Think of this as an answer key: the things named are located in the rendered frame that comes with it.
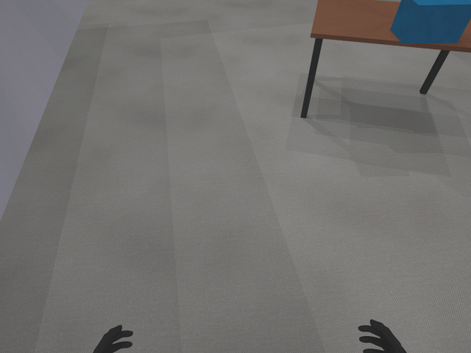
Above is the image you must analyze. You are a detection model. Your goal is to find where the carton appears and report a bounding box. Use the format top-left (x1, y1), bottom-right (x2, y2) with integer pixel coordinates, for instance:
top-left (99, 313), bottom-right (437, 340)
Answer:
top-left (390, 0), bottom-right (471, 44)

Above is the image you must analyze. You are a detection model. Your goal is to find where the table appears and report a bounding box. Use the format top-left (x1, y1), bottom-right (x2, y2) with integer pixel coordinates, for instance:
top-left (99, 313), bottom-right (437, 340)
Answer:
top-left (301, 0), bottom-right (471, 118)

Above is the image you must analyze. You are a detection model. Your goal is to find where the robot left hand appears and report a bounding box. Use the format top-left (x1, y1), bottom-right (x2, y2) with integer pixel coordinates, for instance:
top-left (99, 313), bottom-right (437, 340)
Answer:
top-left (93, 325), bottom-right (133, 353)

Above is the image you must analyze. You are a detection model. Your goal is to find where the robot right hand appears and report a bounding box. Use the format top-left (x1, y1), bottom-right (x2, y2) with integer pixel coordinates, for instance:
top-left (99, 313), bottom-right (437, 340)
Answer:
top-left (358, 319), bottom-right (407, 353)

